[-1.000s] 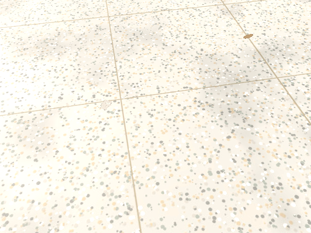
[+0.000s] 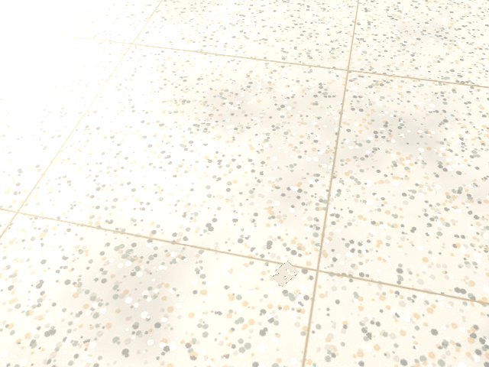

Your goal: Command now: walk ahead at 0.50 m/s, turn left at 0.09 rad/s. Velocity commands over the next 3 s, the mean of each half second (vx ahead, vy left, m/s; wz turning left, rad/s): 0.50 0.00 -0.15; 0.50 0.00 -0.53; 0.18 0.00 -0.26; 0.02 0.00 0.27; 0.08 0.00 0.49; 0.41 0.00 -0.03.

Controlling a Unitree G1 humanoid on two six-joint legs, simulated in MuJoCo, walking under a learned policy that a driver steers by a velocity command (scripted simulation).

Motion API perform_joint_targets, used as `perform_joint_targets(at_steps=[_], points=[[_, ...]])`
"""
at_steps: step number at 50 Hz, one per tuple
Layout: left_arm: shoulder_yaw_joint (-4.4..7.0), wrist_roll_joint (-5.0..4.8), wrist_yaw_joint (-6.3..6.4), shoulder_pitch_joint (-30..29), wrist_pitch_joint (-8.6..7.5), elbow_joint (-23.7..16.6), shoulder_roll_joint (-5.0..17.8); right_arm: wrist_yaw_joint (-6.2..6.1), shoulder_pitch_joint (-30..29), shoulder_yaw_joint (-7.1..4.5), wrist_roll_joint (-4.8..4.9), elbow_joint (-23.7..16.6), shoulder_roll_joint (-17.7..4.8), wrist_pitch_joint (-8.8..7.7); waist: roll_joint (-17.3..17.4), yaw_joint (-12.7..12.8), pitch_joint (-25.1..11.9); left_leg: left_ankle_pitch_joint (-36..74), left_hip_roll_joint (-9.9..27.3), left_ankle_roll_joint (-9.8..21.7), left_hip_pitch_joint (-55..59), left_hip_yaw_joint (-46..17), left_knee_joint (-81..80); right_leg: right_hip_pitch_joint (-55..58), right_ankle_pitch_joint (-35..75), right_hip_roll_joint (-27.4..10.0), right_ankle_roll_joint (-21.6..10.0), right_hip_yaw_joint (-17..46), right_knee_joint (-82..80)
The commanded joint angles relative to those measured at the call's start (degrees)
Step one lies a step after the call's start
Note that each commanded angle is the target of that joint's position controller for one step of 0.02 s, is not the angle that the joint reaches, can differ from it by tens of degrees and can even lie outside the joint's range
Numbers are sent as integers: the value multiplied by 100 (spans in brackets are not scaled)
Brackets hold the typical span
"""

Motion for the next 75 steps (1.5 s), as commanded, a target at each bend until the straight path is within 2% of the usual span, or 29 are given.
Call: perform_joint_targets(at_steps=[1, 9, 12, 14, 15, 16, 17, 18, 22, 29, 36, 39, 41, 42, 43, 44, 45, 46, 48, 52, 58, 63, 64, 65, 66, 67, 69, 71, 75], points=[[177, -39, 42, -117, -88, -276, 848, -19, -121, -46, -55, -460, -264, -56, -662, -98, -29, 549, 375, -153, -720, -58, -719, 367, 1214, -1564, -1083, 1327, -1204], [197, -171, 118, 711, 90, 95, 1011, 140, -1621, 44, 36, -919, -177, -155, -608, 385, 208, 2143, 31, -130, -227, 176, -3056, 801, 1272, -1510, -770, 816, -1048], [235, -180, 164, 766, 203, 161, 1124, 210, -1629, -25, 36, -1017, -382, -230, -685, 175, 187, 1586, -83, 28, 46, 86, -3447, 1235, 1571, -1744, -638, 1112, -613], [236, -166, 183, 594, 247, 115, 1174, 170, -685, -193, 5, -765, -702, -267, -670, -398, -363, 1455, -277, 238, 1547, 259, -3731, 1038, 2657, -1481, -440, 958, 423], [146, -83, 178, 518, 227, -2, 955, 111, 273, -319, -73, -564, -1024, -268, -513, -827, -1120, 1648, 221, 499, 3156, -134, -3422, 239, 2183, -1169, -248, 758, 1702], [-31, -17, 165, 983, 140, -176, 337, 49, 1025, -456, -195, -477, -1590, -210, 719, -836, -2096, 1492, 1730, 1146, 5434, -2126, -3395, -1827, -127, -367, 148, 272, 3879], [-44, -161, 141, 1236, 45, -109, 394, 68, 1172, -389, -137, -401, -1310, -148, 1442, -802, -2666, 606, 2261, 1582, 5669, -3765, -4162, -2724, -2499, -179, 214, 789, 4968], [125, -304, 142, 804, 37, -158, 956, 63, 822, -269, -84, -424, -912, -137, 806, -807, -1651, 127, 2009, 1315, 4896, -3069, -4350, -3190, -2203, -513, 195, 923, 5408], [187, -194, 183, 411, 280, -247, 663, 112, -373, -111, -125, -394, -356, -243, 495, -146, -189, 875, 1232, 884, 2365, -893, -5239, -2446, -822, -1157, 251, 723, 4720], [167, -137, 78, -243, 396, -619, 381, -11, -305, -248, -161, -74, -652, -308, 81, -109, 118, 2091, 1081, 874, 2339, 643, -5573, -2695, 886, -1151, 360, 657, 3220], [102, -128, -164, -1449, 383, -1225, 367, -73, 232, -377, 20, 202, -1002, -76, -42, -514, 459, 2525, 1390, 689, 3455, 1200, -5231, -2838, 709, -959, 56, 52, 1802], [234, -129, -201, -1121, 420, -1324, 613, -109, 126, -441, 84, 181, -1223, 56, 225, -178, 48, 4975, 1392, 489, 3764, 1448, -4142, -1985, -180, -469, -258, -426, 1719], [562, -164, -106, 467, 450, -944, 1171, -137, 43, -391, 98, 133, -1156, 120, 69, 682, -814, 5246, 1013, 160, 2955, 1707, -1887, 367, 124, 26, -645, -482, 1199], [751, -179, 30, 1066, 505, -822, 1812, -133, 250, -235, -103, -60, -682, 54, -998, 681, -1301, 2257, 549, -171, 1022, 1732, 130, 2176, 112, -1167, -1183, 1524, 1062], [715, -167, 0, 747, 418, -1047, 2051, -63, 407, -59, -118, -320, -258, -164, -1726, 208, -2068, -1654, -609, -393, -806, 508, 1708, 3384, -803, -2280, -2220, 4767, 26], [554, -133, -52, 800, 342, -1081, 1517, 26, -254, -167, 101, -420, -775, -353, -934, 600, -1938, -1397, -298, -244, -1459, -296, 1900, 3340, -951, -2253, -1938, 4559, -359], [482, -118, -52, 639, 281, -1050, 1264, 58, -536, -158, 208, -522, -789, -445, -787, 508, -1221, -930, -66, -96, -1647, -212, 1598, 2679, -673, -2057, -1709, 3695, -331], [430, -128, -47, 249, 256, -1094, 1101, 14, -528, -151, 96, -461, -726, -475, -300, 207, -748, -509, 189, -71, -1355, -202, 1029, 1783, -151, -1780, -1485, 3033, -330], [327, -35, 7, -270, 248, -1290, 822, -11, -369, -233, -77, -375, -828, -357, -468, -160, -451, -92, 415, -146, -587, -230, 377, 660, 712, -1466, -1354, 2387, -538], [414, -19, 162, -287, 254, -1298, 1120, -64, -463, -180, -175, -471, -562, -153, -391, -304, -281, 434, 154, -539, -206, 60, -694, -171, 3333, -1168, -1290, 1455, -432], [358, -80, 300, 146, 439, -1044, 979, 97, -1242, -58, -89, -615, -399, -171, -796, 166, -523, 2427, -262, -484, 536, 126, -2807, 1, 2600, -946, -768, 1166, -30], [259, -52, 300, -56, 444, -958, 736, 144, -735, -182, -242, -498, -680, -289, -759, -205, -574, 2791, -223, 29, 1283, 70, -3904, 512, 2283, -957, -445, 1584, 1142], [198, 42, 294, 61, 417, -1027, 558, 105, -550, -209, -340, -526, -919, -323, -344, -185, -965, 4845, 377, 252, 2186, -440, -3738, 212, 1555, -542, -187, 1407, 1860], [124, 38, 290, 958, 388, -906, 354, 76, -427, -202, -438, -558, -1047, -277, 698, 104, -1649, 6438, 1478, 1208, 3666, -1545, -3366, -777, -818, -28, 194, 1189, 3105], [125, 6, 278, 1036, 449, -832, 581, 92, -192, -97, -295, -425, -533, -177, 1192, -65, -2078, 5700, 1961, 1717, 3826, -2444, -3646, -1190, -3067, -7, 477, 1108, 3865], [210, -69, 276, 766, 558, -849, 901, 136, -289, -11, -155, -407, -374, -114, 705, -116, -1725, 3985, 1826, 1603, 3438, -2553, -3904, -1441, -3162, -201, 579, 1204, 4155], [244, -67, 334, 238, 824, -861, 871, 158, -789, 28, -146, -441, -389, 27, 287, -72, -900, 1618, 1410, 1182, 2449, -2098, -4377, -1615, -2687, -442, 730, 968, 4121], [218, -42, 363, 201, 951, -809, 692, 131, -1250, 1, -214, -478, -511, 133, 573, 80, -480, 448, 960, 875, 1485, -1520, -4769, -1036, -2214, -585, 746, 737, 3212], [166, 7, 346, 404, 840, -484, 435, 41, -1194, -8, -149, -333, -493, 227, 581, 85, -700, 265, 621, 804, 1287, -826, -4647, 63, -837, -447, 595, 317, 1579]])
